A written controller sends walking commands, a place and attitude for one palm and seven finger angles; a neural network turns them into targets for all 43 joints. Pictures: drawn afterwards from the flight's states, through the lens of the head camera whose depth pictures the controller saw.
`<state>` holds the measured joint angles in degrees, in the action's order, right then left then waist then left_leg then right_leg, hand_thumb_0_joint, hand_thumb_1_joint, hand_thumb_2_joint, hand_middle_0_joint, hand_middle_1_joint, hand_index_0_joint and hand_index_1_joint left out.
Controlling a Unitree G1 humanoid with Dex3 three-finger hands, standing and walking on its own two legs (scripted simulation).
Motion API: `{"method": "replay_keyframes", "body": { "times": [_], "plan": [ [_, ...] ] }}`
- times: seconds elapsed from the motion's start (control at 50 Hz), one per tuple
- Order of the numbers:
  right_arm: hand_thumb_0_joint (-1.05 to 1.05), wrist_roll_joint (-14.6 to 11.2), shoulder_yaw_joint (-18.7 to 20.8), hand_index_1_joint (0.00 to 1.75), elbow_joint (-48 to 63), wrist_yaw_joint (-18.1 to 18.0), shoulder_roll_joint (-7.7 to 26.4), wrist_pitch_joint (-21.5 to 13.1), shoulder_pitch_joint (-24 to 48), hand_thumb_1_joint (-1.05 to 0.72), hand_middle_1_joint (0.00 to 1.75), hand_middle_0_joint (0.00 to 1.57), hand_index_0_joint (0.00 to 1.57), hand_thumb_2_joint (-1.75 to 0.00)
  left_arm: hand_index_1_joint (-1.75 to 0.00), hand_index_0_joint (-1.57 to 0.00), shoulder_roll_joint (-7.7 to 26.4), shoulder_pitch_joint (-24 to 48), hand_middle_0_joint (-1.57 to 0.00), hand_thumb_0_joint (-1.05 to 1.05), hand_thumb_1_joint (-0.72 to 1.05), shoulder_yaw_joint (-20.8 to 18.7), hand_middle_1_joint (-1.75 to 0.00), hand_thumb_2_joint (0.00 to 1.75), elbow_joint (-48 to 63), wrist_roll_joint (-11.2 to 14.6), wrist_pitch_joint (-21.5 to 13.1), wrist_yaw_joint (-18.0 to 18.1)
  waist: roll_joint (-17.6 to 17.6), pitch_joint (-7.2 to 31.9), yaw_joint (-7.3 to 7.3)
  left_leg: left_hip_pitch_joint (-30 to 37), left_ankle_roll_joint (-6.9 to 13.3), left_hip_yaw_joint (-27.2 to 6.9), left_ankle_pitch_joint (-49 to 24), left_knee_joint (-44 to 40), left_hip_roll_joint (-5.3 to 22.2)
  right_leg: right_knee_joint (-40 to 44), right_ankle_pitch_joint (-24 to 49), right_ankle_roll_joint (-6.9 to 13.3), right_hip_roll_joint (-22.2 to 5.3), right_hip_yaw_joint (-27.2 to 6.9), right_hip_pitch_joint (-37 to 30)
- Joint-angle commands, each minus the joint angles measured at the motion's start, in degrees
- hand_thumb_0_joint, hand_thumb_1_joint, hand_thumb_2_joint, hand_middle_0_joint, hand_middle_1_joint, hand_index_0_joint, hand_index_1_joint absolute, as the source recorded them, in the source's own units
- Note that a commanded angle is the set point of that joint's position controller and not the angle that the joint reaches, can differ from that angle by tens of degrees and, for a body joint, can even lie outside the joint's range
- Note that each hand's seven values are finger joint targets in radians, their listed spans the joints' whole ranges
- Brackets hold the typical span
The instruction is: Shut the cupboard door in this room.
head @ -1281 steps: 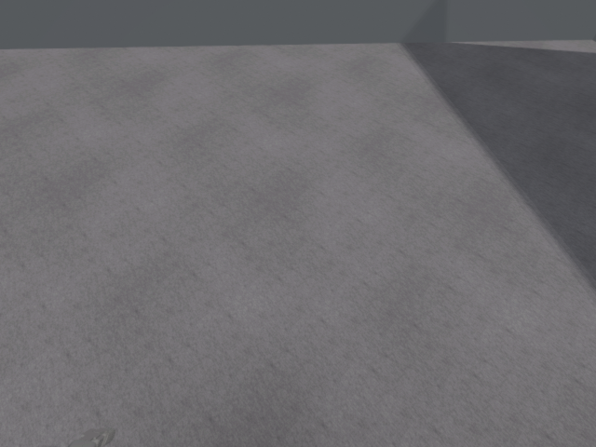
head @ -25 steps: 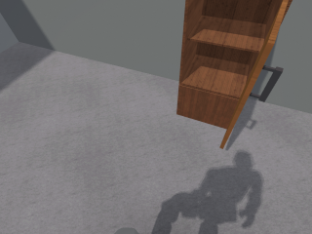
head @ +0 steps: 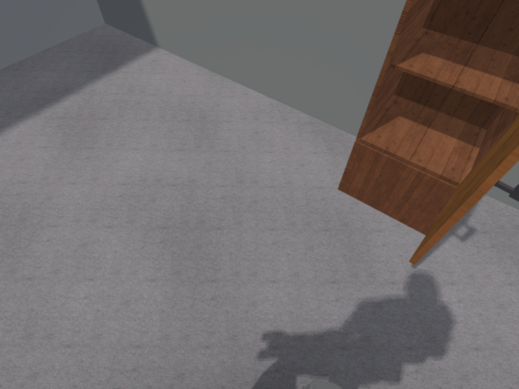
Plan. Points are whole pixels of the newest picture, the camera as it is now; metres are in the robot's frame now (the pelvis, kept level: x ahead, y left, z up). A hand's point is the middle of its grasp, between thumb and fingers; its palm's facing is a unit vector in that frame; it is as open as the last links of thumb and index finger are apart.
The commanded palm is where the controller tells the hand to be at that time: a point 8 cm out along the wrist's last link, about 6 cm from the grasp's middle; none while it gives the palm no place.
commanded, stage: turn or walk to find it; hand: left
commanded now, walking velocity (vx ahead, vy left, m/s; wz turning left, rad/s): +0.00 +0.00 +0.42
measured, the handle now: out of the picture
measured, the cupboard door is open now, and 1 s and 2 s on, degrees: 83 83 83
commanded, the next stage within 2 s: none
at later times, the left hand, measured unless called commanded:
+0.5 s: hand out of the picture -0.02 +0.17 -0.16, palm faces +0.25 -0.93 -0.26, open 7.4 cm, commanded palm none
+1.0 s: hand out of the picture +0.01 +0.21 -0.16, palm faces +0.41 -0.87 -0.26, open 7.4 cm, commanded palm none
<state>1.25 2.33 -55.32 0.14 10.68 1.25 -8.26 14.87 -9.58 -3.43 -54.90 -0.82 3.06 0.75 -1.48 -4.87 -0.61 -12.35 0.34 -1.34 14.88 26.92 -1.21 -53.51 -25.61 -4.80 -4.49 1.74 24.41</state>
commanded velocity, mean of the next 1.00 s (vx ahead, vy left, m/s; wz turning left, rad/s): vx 0.00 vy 0.00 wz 0.42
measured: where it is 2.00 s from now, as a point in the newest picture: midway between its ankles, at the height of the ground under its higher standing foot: outside the picture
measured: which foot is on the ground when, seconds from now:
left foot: down 0.00-0.12, up 0.14-0.56, down 0.58-1.00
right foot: up 0.00-0.08, down 0.10-0.60, up 0.62-1.00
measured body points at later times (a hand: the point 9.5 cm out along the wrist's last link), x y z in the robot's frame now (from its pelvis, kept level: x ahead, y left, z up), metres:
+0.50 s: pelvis +0.00 -0.03 +0.00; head +0.05 -0.03 +0.45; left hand -0.03 +0.22 -0.14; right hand +0.12 -0.27 -0.15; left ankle -0.07 +0.10 -0.69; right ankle +0.01 -0.13 -0.74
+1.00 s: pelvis +0.00 -0.02 +0.00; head +0.04 -0.01 +0.45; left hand -0.02 +0.26 -0.14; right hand +0.15 -0.22 -0.15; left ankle -0.07 +0.09 -0.74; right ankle +0.05 -0.13 -0.72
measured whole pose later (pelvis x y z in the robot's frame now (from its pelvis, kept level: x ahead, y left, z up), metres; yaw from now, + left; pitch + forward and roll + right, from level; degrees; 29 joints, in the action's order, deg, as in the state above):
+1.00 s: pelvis +0.00 -0.02 +0.00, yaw +25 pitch +0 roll +1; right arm 1.3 3.1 -55.6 0.2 10.9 1.9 -10.6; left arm 13.1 -7.3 -2.8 -53.2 -0.5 2.4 0.8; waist -0.1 -5.3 1.0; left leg -12.5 0.5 -2.6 16.3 28.9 -1.7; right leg -41.4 -23.0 -4.9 -3.4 2.4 19.8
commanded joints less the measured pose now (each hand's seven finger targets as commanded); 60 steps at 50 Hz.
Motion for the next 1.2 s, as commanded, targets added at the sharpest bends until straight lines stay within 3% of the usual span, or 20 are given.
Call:
{"method": "replay_keyframes", "body": {
  "times": [0.0,0.06,0.08,0.1,0.12,0.16,0.22,0.44,0.52,0.54,0.58,0.62,0.72,0.84,0.96,1.0,1.02,1.04,1.1,1.18],
  "plan": [
    [0.0,0.2,3.7,0.3,3.8,-0.9,12.7,-0.3,-0.8,-0.9,0.3,0.2,0.2,-0.9,-0.3,-0.2,3.0,-1.5,-0.2,0.0,0.9,-0.4,-0.3,0.9,4.3,0.5,-1.7,0.1,11.7,5.7,1.06,2.1,8.8,-14.2,-26.0,-5.0,13.9,10.5,0.2,0.7,1.6,1.1,-3.8],
    [0.0,-0.4,3.8,0.3,4.4,-0.6,11.7,-0.1,0.4,-0.9,0.3,0.2,0.2,-0.9,-0.3,-0.2,4.6,-8.0,-0.2,0.0,0.9,-0.9,-0.3,0.9,3.2,0.3,-2.9,0.3,7.0,7.8,-2.1,-4.3,4.5,-12.5,-18.3,2.2,9.2,29.7,14.6,1.1,1.4,1.7,-17.2],
    [0.0,-0.9,3.4,0.3,5.0,-0.2,8.2,-0.3,-1.2,-0.9,0.3,0.2,0.2,-0.9,-0.3,-0.2,8.6,-9.4,-0.2,0.0,0.9,-1.5,-0.3,0.9,3.3,-0.5,-3.6,0.7,-4.6,9.1,-2.27,-12.5,0.7,-6.9,-4.5,10.9,3.7,34.7,18.4,3.7,-8.7,-7.7,-24.5],
    [0.0,-0.8,3.0,0.3,6.6,-0.1,5.8,-0.2,-1.1,-0.9,0.3,0.2,0.2,-0.9,-0.3,-0.2,12.7,-8.9,-0.2,0.0,0.9,-2.2,-0.3,0.9,4.0,-0.8,-3.7,0.9,-17.0,7.3,-2.54,-20.3,-2.1,-0.9,18.4,23.3,-2.7,36.0,27.5,10.4,-21.6,-20.1,-24.4],
    [0.0,-0.2,3.6,0.3,5.6,-0.4,8.8,0.8,-0.9,-0.9,0.3,0.2,0.2,-0.9,-0.3,-0.2,11.3,-8.4,-0.2,0.0,0.9,-2.3,-0.3,0.9,4.5,0.0,-4.0,1.1,-17.3,7.2,-2.9,-17.7,-1.8,-5.0,19.7,32.3,-0.1,37.8,27.8,12.5,-22.5,-20.8,-17.1],
    [0.0,-0.3,3.8,0.3,3.6,0.3,8.3,1.4,-1.9,-0.9,0.3,0.2,0.2,-0.9,-0.3,-0.2,7.9,-1.9,-0.2,0.0,0.9,-1.7,-0.3,0.9,6.0,0.0,-3.6,1.3,-6.9,3.0,0.51,-18.7,-2.1,-4.3,12.5,41.6,1.8,36.5,24.5,12.7,-17.9,-12.7,-13.3],
    [0.0,-0.2,3.2,0.3,2.0,0.9,6.9,1.8,-3.4,-0.9,0.3,0.2,0.2,-0.9,-0.3,-0.2,5.5,-1.6,-0.2,0.0,0.9,-0.9,-0.3,0.9,6.3,-0.2,-4.3,1.1,-7.5,4.1,1.09,-17.3,-3.8,-1.8,6.5,42.5,2.4,34.5,31.6,11.1,-13.2,-3.6,-14.8],
    [0.0,-0.9,1.5,0.3,3.3,0.7,5.6,1.1,3.4,-0.9,0.3,0.2,0.2,-0.9,-0.3,-0.2,9.4,-8.1,-0.2,0.0,0.9,-2.1,-0.3,0.9,2.3,-0.9,-3.5,1.0,-9.2,6.5,-2.83,-11.6,-3.8,4.2,11.9,19.0,3.0,31.3,39.1,13.5,-16.2,0.0,-22.1],
    [0.0,-0.8,1.4,0.3,2.7,0.5,6.3,0.2,-0.5,-0.9,0.3,0.2,0.2,-0.9,-0.3,-0.2,10.0,-6.2,-0.2,0.0,0.9,-2.5,-0.3,0.9,1.6,-0.4,-3.0,0.9,-8.0,8.1,-0.12,-1.1,-2.6,6.8,2.0,2.1,3.0,25.3,35.2,9.5,-15.6,3.9,-18.3],
    [0.0,-0.6,1.9,0.3,2.2,0.6,8.1,-0.2,-2.6,-0.9,0.3,0.2,0.2,-0.9,-0.3,-0.2,9.1,-5.7,-0.2,0.0,0.9,-2.3,-0.3,0.9,1.9,0.0,-2.7,0.7,-3.8,9.1,1.34,5.7,-1.7,5.1,-5.5,-4.3,4.4,20.3,30.0,6.8,-13.8,6.4,-13.5],
    [0.0,-0.2,3.9,0.3,2.4,0.2,17.1,-0.3,-6.7,-0.9,0.3,0.2,0.2,-0.9,-0.3,-0.2,3.2,-4.4,-0.2,0.0,0.9,-0.8,-0.3,0.9,5.2,0.0,-2.0,0.2,19.2,8.4,3.46,13.4,9.6,-18.8,-33.7,-8.4,25.2,0.0,-12.4,0.7,-2.7,8.1,6.4],
    [0.0,0.0,3.7,0.3,1.1,-1.3,14.9,-0.2,-6.3,-0.9,0.3,0.2,0.2,-0.9,-0.3,-0.2,3.7,0.8,-0.2,0.0,0.9,-0.9,-0.3,0.9,4.7,0.0,-1.0,0.7,16.1,6.7,3.88,10.4,11.5,-16.2,-35.4,-7.1,22.1,-9.2,-8.2,0.8,-2.7,0.4,8.7],
    [0.0,-0.4,2.8,0.3,2.9,-1.2,11.7,-1.1,-1.7,-0.9,0.3,0.2,0.2,-0.9,-0.3,-0.2,4.3,-2.2,-0.2,0.0,0.9,-1.0,-0.3,0.9,2.4,0.0,-1.3,-0.1,8.9,6.4,0.77,10.4,8.0,-6.8,-35.9,-6.5,14.6,-10.1,2.0,-0.5,-1.8,0.2,7.4],
    [0.0,-0.1,3.4,0.3,2.7,-1.0,12.0,-0.8,-4.0,-0.9,0.3,0.2,0.2,-0.9,-0.3,-0.2,3.3,1.7,-0.2,0.0,0.9,-0.5,-0.3,0.9,4.7,0.3,-1.2,0.2,9.5,5.4,2.34,9.0,9.4,-10.6,-34.3,-5.8,15.0,-0.2,0.0,-0.9,-0.6,0.3,4.6],
    [0.0,0.0,4.1,0.3,3.6,-0.9,11.9,-0.2,-1.9,-0.9,0.3,0.2,0.2,-0.9,-0.3,-0.2,3.2,-2.1,-0.2,0.0,0.9,-0.5,-0.3,0.9,4.4,0.6,-2.4,0.2,10.9,6.9,0.31,2.4,7.2,-14.1,-31.6,-0.9,12.2,20.8,7.4,0.7,2.7,2.3,-9.4],
    [0.0,-0.8,3.7,0.3,4.0,-0.5,9.1,-0.5,-2.3,-0.9,0.3,0.2,0.2,-0.9,-0.3,-0.2,6.5,-6.8,-0.2,0.0,0.9,-1.2,-0.3,0.9,3.4,0.0,-3.6,0.6,2.0,9.5,-1.76,-7.2,2.0,-10.1,-14.6,7.0,6.9,32.9,20.9,2.3,-4.3,-2.7,-23.3],
    [0.0,-1.0,3.0,0.3,5.4,0.0,5.5,-0.6,-3.1,-0.9,0.3,0.2,0.2,-0.9,-0.3,-0.2,11.3,-8.0,-0.2,0.0,0.9,-2.1,-0.3,0.9,3.4,-0.8,-4.0,1.1,-13.0,9.9,-2.06,-17.7,-1.8,-1.3,8.9,18.5,-1.3,33.7,31.8,8.3,-18.8,-16.0,-28.9],
    [0.0,-0.7,3.5,0.3,5.5,-0.4,7.6,0.5,-2.0,-0.9,0.3,0.2,0.2,-0.9,-0.3,-0.2,11.7,-8.2,-0.2,0.0,0.9,-2.3,-0.3,0.9,4.1,-0.1,-4.0,1.1,-15.4,9.2,-3.17,-16.0,-2.0,-2.9,21.0,29.5,-0.7,35.9,33.1,13.6,-24.3,-18.9,-20.3],
    [0.0,-0.2,3.7,0.3,2.7,0.4,7.0,1.6,-2.8,-0.9,0.3,0.2,0.2,-0.9,-0.3,-0.2,6.7,-0.3,-0.2,0.0,0.9,-1.3,-0.3,0.9,6.0,-0.1,-3.6,1.3,-6.0,2.6,0.61,-17.4,-2.6,-3.2,11.5,43.0,2.2,35.2,27.1,12.7,-16.5,-8.1,-13.4],
    [0.0,-0.2,3.4,0.3,1.5,1.0,6.3,2.1,-4.4,-0.9,0.3,0.2,0.2,-0.9,-0.3,-0.2,5.7,-0.9,-0.2,0.0,0.9,-1.1,-0.3,0.9,6.0,-0.4,-4.0,1.3,-9.0,3.2,0.73,-15.8,-4.2,-0.6,6.9,40.9,3.2,36.0,24.9,10.7,-14.0,-1.8,-13.2]
  ]
}}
